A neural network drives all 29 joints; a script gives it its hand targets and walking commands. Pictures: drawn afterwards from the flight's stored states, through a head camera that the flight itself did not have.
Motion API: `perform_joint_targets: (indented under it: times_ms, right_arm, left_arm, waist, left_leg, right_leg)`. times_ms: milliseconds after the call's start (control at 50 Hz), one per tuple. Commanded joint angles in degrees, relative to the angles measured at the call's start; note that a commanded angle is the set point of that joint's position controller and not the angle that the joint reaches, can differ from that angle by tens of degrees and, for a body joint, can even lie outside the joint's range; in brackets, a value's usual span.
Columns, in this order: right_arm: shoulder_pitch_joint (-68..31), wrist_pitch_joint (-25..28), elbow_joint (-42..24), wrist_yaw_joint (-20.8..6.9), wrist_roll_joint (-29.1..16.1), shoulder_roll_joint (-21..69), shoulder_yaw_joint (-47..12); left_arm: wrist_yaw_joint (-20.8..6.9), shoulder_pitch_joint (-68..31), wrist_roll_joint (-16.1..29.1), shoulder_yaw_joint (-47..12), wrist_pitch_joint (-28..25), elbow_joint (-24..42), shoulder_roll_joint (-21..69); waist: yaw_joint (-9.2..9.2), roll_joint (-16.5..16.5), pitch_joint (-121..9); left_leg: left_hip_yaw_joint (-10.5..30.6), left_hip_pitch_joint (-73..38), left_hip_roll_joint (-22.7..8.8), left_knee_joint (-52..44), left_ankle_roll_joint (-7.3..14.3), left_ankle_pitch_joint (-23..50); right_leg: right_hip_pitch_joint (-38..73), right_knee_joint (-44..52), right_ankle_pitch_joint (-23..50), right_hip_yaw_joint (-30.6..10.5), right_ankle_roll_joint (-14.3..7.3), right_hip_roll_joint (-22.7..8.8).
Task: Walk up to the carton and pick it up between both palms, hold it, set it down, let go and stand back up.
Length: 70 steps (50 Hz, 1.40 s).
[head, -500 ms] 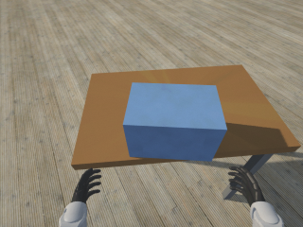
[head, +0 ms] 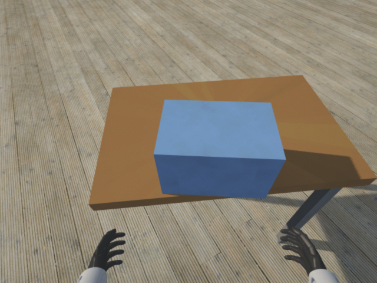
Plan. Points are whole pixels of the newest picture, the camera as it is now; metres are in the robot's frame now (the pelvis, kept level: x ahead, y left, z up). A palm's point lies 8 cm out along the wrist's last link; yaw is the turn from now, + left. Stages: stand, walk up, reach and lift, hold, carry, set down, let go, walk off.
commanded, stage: let go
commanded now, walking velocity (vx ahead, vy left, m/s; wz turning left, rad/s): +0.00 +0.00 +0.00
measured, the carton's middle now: (215, 149) +0.43 -0.05 +0.00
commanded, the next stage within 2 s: stand in 0.36 s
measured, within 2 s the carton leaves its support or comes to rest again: neither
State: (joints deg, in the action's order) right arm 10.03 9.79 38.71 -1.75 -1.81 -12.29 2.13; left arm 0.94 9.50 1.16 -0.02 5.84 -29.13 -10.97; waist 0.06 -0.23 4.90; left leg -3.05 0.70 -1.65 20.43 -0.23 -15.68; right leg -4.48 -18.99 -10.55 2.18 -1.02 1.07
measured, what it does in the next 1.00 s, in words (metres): stands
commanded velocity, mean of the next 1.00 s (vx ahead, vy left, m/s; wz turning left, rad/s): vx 0.00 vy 0.00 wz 0.00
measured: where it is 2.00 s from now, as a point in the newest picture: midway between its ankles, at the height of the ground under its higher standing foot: outside the picture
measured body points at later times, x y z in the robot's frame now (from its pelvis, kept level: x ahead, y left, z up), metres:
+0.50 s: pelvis -0.01 +0.00 +0.00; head +0.00 +0.00 +0.45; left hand +0.15 +0.24 -0.09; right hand +0.13 -0.24 -0.11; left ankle -0.05 +0.11 -0.75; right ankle +0.00 -0.11 -0.75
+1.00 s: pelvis +0.00 +0.01 +0.00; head -0.01 +0.01 +0.45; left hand +0.04 +0.26 -0.14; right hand +0.04 -0.25 -0.14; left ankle -0.05 +0.11 -0.75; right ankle +0.00 -0.11 -0.75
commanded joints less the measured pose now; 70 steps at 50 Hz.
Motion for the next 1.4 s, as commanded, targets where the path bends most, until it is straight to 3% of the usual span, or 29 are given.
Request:
perform_joint_targets:
  times_ms: [0, 60, 240, 380, 400, 420, 440, 460, 480, 560, 600, 620, 660, 680, 720, 780, 800, 880, 900, 920, 1020, 1080, 1100, 1180, 1220, 1260, 1340, 1360, 1380]
  right_arm:
    - [-1.67, 2.64, -4.3, 0.24, 0.6, -5.48, 2.19]
    - [-2.31, 3.91, -3.15, 0.08, 0.98, -5.08, 2.02]
    - [-1.88, 2.46, -2.31, 0.36, 3.5, -4.37, 3.05]
    - [-2.03, 3.05, -3.5, 0.47, 3.84, -4.36, 3.32]
    - [3.85, -4.49, 1.16, 1.18, 4.25, -6.62, 2.87]
    - [6.21, -7.26, 0.44, 1.31, 4.71, -6.57, 2.47]
    - [5.67, -8.56, 0.07, 1.39, 5.04, -6.32, 2.71]
    - [3.46, -9.01, -0.73, 1.33, 4.67, -6.97, 2.39]
    - [4.78, -9.1, -0.02, 1.1, 4.53, -8.01, 2.62]
    - [6.23, -8.54, 1.75, 0.29, 3.4, -5.9, 1.86]
    - [4.82, -8.24, 2.31, 0.28, 3.78, -6.78, 1.97]
    - [5.23, -8.33, 3.04, 0.27, 3.6, -6.23, 1.91]
    - [7.28, -8.44, 3.68, 0.7, 3.89, -6.95, 1.85]
    - [8.12, -8.48, 5.03, 0.66, 3.7, -6.87, 2.14]
    - [8.27, -8.47, 5.29, 1.06, 4.2, -6.96, 1.85]
    - [10.31, -8.28, 6.83, 1.62, 4.0, -7.85, 2.03]
    - [10.89, -8.08, 7.57, 1.65, 3.95, -7.71, 2.13]
    - [12.87, -7.6, 9.6, 1.94, 3.54, -6.77, 1.71]
    - [13.54, -7.59, 10.72, 2.05, 3.39, -6.6, 1.35]
    - [12.78, -7.84, 11.22, 2.33, 3.74, -6.82, 1.35]
    - [14.32, -7.96, 13.7, 2.62, 3.0, -6.17, 0.87]
    - [14.41, -7.74, 14.4, 2.95, 3.39, -6.02, 0.72]
    - [14.18, -7.7, 15.69, 2.88, 3.21, -6.61, 0.91]
    - [15.67, -8.17, 17.49, 3.37, 3.07, -5.35, 0.34]
    - [17.0, -8.36, 18.56, 3.56, 3.07, -3.97, -0.42]
    - [15.9, -7.89, 18.77, 3.58, 2.92, -3.28, -0.86]
    - [16.11, -7.82, 20.81, 3.66, 2.87, -2.5, -1.11]
    - [15.55, -7.93, 20.41, 3.83, 2.87, -3.1, -0.92]
    - [16.91, -7.79, 20.95, 3.74, 2.85, -2.36, -1.28]
  left_arm:
    - [0.61, -2.19, -0.71, 2.31, -1.22, 7.17, -5.72]
    - [0.95, -1.54, -1.23, 2.77, -1.19, 7.11, -5.74]
    - [0.45, -3.46, -0.25, 0.77, -0.1, 6.58, -5.71]
    - [0.47, -2.29, -0.24, 1.23, 0.16, 5.13, -5.74]
    - [-0.33, 5.91, -6.58, 4.73, -4.04, -1.46, -10.68]
    - [-0.81, 4.23, -5.98, 5.01, -5.41, -1.34, -11.31]
    - [-1.35, 4.03, -5.4, 4.86, -6.06, -1.97, -9.64]
    - [-1.73, 2.57, -4.93, 4.43, -6.71, -1.46, -8.06]
    - [-2.0, 4.25, -4.83, 4.17, -6.94, -2.85, -7.28]
    - [-2.28, 3.08, -4.41, 4.33, -7.92, -4.31, -8.37]
    - [-2.29, 3.65, -3.83, 3.78, -8.25, -5.93, -6.6]
    - [-2.19, 4.5, -3.93, 3.95, -8.34, -6.86, -7.81]
    - [-1.66, 5.96, -3.79, 3.96, -8.38, -8.43, -8.25]
    - [-1.58, 6.08, -3.75, 3.68, -8.51, -9.42, -7.7]
    - [-1.13, 6.74, -3.41, 3.71, -8.22, -10.76, -7.65]
    - [-0.98, 8.1, -3.04, 3.6, -8.47, -13.37, -7.96]
    - [-0.97, 8.83, -3.0, 3.57, -8.31, -14.23, -6.85]
    - [-0.47, 10.52, -2.93, 3.91, -8.62, -17.6, -8.22]
    - [-0.44, 10.6, -2.88, 3.76, -8.55, -17.87, -7.27]
    - [-0.3, 11.1, -2.85, 3.81, -8.24, -18.32, -7.72]
    - [-0.04, 12.32, -2.53, 2.95, -7.89, -22.36, -5.46]
    - [0.26, 13.71, -2.46, 3.07, -7.64, -24.95, -5.99]
    - [0.22, 12.94, -2.49, 2.95, -7.68, -25.53, -5.94]
    - [0.42, 14.7, -2.31, 2.13, -7.31, -28.82, -3.75]
    - [0.64, 12.75, -2.4, 2.17, -7.34, -28.69, -3.53]
    - [0.6, 14.11, -2.24, 2.2, -7.0, -30.76, -4.25]
    - [1.09, 13.67, -2.24, 1.82, -6.8, -32.33, -4.05]
    - [1.13, 12.73, -2.2, 2.3, -6.87, -32.36, -5.75]
    - [1.11, 12.5, -2.2, 2.38, -6.7, -32.1, -6.4]
  waist:
    - [0.3, -1.04, -6.67]
    - [0.84, -2.47, -7.77]
    - [-0.34, -0.6, -3.71]
    - [0.32, 0.08, -5.19]
    - [2.04, -0.36, -6.16]
    - [0.24, 2.3, -4.42]
    - [0.17, 3.79, -2.13]
    - [0.19, 1.41, -3.4]
    - [0.27, 2.58, -5.98]
    - [0.08, -0.68, -11.53]
    - [0.55, 0.73, -9.66]
    - [0.4, -2.71, -8.76]
    - [0.12, -0.43, -7.51]
    - [0.03, -2.11, -8.31]
    - [0.02, 0.94, -4.52]
    - [-0.24, 0.69, -3.92]
    - [-0.04, -2.25, -4.22]
    - [0.2, 2.18, -6.84]
    - [0.27, -0.55, -3.96]
    - [0.68, 0.94, -0.8]
    - [0.47, -2.92, -2.74]
    - [0.84, 1.1, -1.89]
    - [0.34, -0.81, -0.99]
    - [0.25, 1.05, -1.09]
    - [0.03, -1.91, -1.34]
    - [0.47, 1.69, -2.5]
    - [0.13, -1.11, -1.81]
    - [0.38, 2.54, -2.64]
    - [0.08, -0.33, -1.71]
  left_leg:
    - [-0.6, 5.21, 1.71, -1.19, -2.86, 19.32]
    - [-0.87, 4.1, 1.45, -0.68, -2.88, 20.57]
    - [-0.83, 9.02, 0.92, -2.01, -1.69, 11.47]
    - [-1.1, 9.46, 0.87, -1.25, -1.73, 14.06]
    - [4.42, 11.53, -4.85, 1.36, 0.26, 17.18]
    - [5.07, 12.17, -4.76, 1.06, 0.46, 8.56]
    - [5.04, 14.73, -4.34, 0.76, 0.42, 3.46]
    - [4.9, 14.13, -4.01, 0.56, 0.27, 5.98]
    - [4.97, 11.32, -4.33, 1.57, 0.19, 7.21]
    - [5.2, 10.58, -3.53, 1.84, 0.23, 7.01]
    - [5.61, 11.07, -4.1, 1.69, 0.46, 8.52]
    - [5.22, 11.69, -3.62, 1.82, 0.46, 6.85]
    - [6.46, 12.24, -4.08, 1.13, 0.38, 6.32]
    - [5.95, 11.84, -3.45, 1.27, 0.59, 4.44]
    - [6.67, 13.66, -4.29, 1.18, 0.79, 5.38]
    - [7.76, 11.88, -4.13, 0.05, 1.21, 5.5]
    - [7.38, 13.14, -4.19, 0.07, 1.15, 5.83]
    - [7.94, 11.69, -4.41, -0.42, 1.9, 9.23]
    - [7.44, 14.08, -4.18, -0.52, 1.37, 8.67]
    - [7.88, 15.26, -4.15, -1.58, 1.44, 7.64]
    - [7.17, 11.88, -3.61, -1.63, 1.62, 10.4]
    - [7.9, 11.65, -3.99, -2.09, 1.9, 10.59]
    - [7.86, 11.14, -4.04, -1.98, 2.2, 12.28]
    - [7.76, 10.7, -4.15, -2.74, 2.31, 9.58]
    - [6.99, 11.6, -3.41, -3.02, 2.53, 10.14]
    - [8.53, 11.18, -4.17, -2.79, 2.92, 11.88]
    - [7.44, 10.78, -3.25, -2.51, 2.94, 14.2]
    - [8.09, 11.2, -3.82, -2.72, 3.38, 15.18]
    - [7.68, 10.83, -3.23, -2.23, 3.01, 18.37]
  right_leg:
    - [7.23, 0.34, 13.56, -1.43, -1.32, 0.7]
    - [6.72, 0.2, 13.81, -1.46, -1.41, 0.69]
    - [4.83, -0.12, 6.84, -1.58, -1.14, 0.31]
    - [6.25, -1.01, 8.85, -1.62, -1.22, 0.53]
    - [1.14, -3.25, 11.59, -3.39, 1.06, -6.68]
    - [-1.07, -1.91, 6.01, -4.18, 1.28, -6.45]
    - [-2.73, -0.84, 3.58, -4.3, 1.4, -6.22]
    - [-2.72, -1.51, 8.1, -4.56, 1.63, -6.33]
    - [-3.33, -2.73, 10.07, -4.31, 1.06, -5.89]
    - [-1.29, -3.41, 11.35, -4.95, 0.35, -6.65]
    - [-3.08, -2.9, 11.64, -5.28, 0.33, -6.97]
    - [-4.12, -1.94, 9.54, -5.81, 0.36, -6.73]
    - [-4.09, -1.49, 8.31, -5.17, 0.27, -6.78]
    - [-4.46, -0.87, 7.86, -5.57, 0.06, -6.94]
    - [-5.78, -0.19, 6.14, -5.06, 0.38, -6.91]
    - [-7.11, -0.07, 5.34, -5.47, 0.11, -6.68]
    - [-5.37, -0.16, 5.37, -4.92, 0.23, -6.64]
    - [-3.2, -1.57, 8.42, -4.52, -0.31, -6.78]
    - [-3.35, -1.0, 8.36, -4.89, 0.08, -6.75]
    - [-4.34, -0.36, 6.83, -4.67, 0.14, -6.78]
    - [-4.67, -0.17, 8.24, -4.58, 0.09, -6.74]
    - [-4.38, -0.52, 6.75, -3.85, 0.41, -6.72]
    - [-4.86, -0.42, 8.98, -4.31, 0.92, -7.03]
    - [-5.1, -0.65, 6.5, -3.66, 0.49, -6.42]
    - [-4.32, -0.93, 6.28, -4.09, 0.49, -7.24]
    - [-2.86, -1.14, 7.03, -3.33, 0.62, -6.61]
    - [-3.35, -1.13, 7.93, -3.16, 1.26, -6.84]
    - [-2.04, -1.43, 7.97, -2.56, 1.16, -7.02]
    - [-2.41, -2.7, 9.19, -3.15, 1.09, -7.15]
